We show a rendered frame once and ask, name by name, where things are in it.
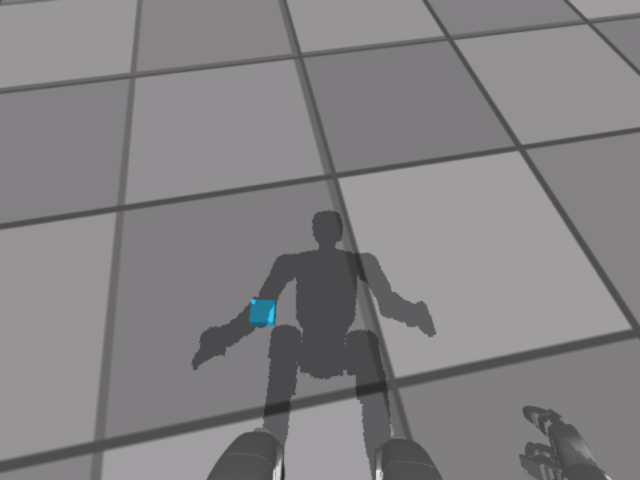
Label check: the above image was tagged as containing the small box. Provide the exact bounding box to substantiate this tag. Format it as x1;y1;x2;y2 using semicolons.
249;300;276;326

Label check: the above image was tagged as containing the right robot arm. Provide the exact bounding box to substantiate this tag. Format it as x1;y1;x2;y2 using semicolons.
561;463;612;480

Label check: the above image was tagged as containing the right robot hand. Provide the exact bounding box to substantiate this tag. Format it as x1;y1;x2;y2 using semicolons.
519;406;599;480

